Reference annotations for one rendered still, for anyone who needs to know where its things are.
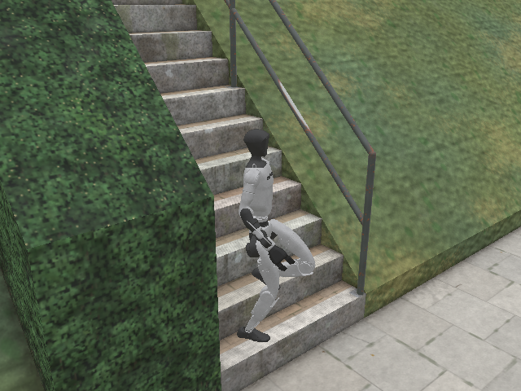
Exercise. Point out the stairs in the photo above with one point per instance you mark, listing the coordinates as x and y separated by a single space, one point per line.
211 116

